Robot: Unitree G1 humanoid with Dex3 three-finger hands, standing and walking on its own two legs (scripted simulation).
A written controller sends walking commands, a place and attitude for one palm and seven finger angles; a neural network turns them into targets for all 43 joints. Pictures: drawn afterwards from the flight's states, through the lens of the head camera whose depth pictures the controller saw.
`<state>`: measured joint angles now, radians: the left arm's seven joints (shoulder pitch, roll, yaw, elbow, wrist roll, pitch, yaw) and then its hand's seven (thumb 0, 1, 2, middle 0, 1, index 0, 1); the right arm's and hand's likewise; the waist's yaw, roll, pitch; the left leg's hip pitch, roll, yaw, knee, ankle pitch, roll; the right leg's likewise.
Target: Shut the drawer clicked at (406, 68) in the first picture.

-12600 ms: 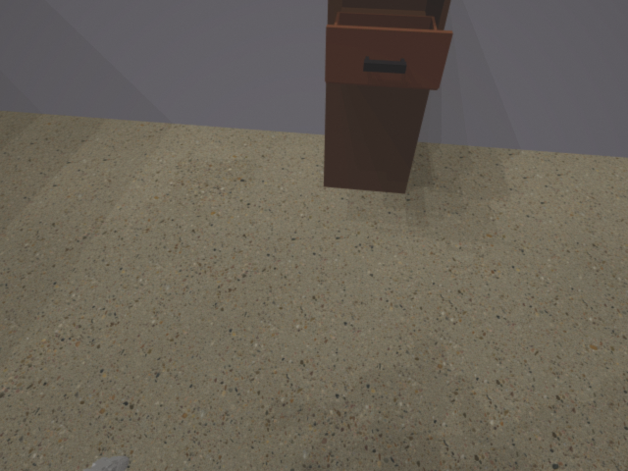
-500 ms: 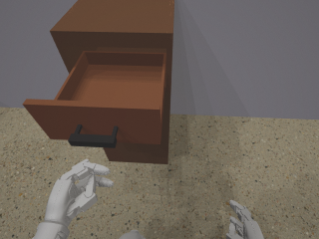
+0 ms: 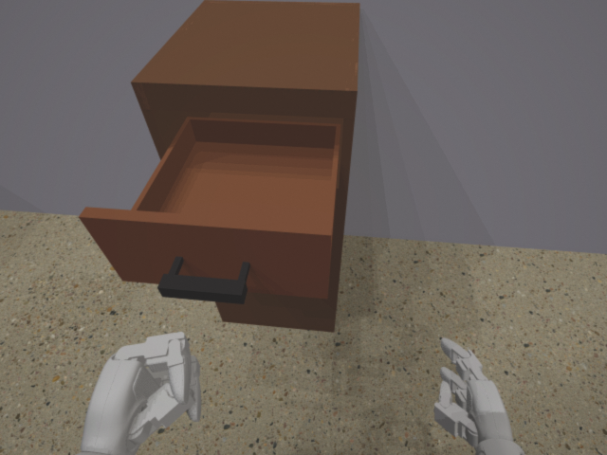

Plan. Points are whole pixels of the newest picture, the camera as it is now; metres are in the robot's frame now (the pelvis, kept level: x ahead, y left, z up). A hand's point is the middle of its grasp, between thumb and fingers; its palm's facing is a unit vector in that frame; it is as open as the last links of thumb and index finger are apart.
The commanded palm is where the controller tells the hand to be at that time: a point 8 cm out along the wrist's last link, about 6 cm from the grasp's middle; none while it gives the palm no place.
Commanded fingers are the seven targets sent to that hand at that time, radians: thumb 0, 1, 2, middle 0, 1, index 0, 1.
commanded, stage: raise the hand and make a fist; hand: left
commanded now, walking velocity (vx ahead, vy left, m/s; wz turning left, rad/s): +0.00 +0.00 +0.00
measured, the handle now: (207, 277) +0.35 +0.18 +0.03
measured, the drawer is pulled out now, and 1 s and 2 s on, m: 0.28 0.28 0.28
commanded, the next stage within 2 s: bring the fist close to the handle in 0.64 s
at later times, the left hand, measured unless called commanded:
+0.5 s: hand (187, 385) +0.17 +0.13 +0.12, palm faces -0.03 -1.00 -0.05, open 3.3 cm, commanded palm +0.13 +0.19 +0.13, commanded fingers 0.00 0.90 0.90 -1.40 -1.60 -1.40 -1.60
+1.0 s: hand (196, 378) +0.18 +0.13 +0.10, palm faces -0.03 -1.00 -0.04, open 3.3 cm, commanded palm +0.16 +0.19 +0.11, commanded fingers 0.00 0.90 0.90 -1.40 -1.60 -1.40 -1.60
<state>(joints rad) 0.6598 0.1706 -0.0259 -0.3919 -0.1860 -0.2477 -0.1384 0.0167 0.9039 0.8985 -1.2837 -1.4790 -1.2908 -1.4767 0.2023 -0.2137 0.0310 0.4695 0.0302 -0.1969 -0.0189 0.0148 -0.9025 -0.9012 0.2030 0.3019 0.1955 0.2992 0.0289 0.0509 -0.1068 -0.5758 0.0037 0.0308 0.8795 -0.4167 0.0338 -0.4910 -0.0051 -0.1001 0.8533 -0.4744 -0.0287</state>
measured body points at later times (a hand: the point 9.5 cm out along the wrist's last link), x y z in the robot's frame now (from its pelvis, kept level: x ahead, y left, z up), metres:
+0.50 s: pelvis +0.00 -0.01 +0.01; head +0.00 -0.03 +0.46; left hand +0.17 +0.18 +0.13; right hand +0.18 -0.24 -0.05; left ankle +0.02 +0.10 -0.70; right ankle -0.02 -0.10 -0.70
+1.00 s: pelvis +0.00 -0.02 +0.01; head +0.01 -0.03 +0.46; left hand +0.18 +0.18 +0.11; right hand +0.19 -0.24 -0.05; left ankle +0.02 +0.10 -0.70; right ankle -0.02 -0.10 -0.70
